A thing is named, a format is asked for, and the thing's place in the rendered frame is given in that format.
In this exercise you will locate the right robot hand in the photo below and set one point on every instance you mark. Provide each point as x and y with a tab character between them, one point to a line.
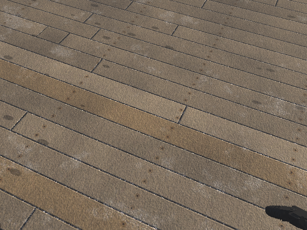
294	215

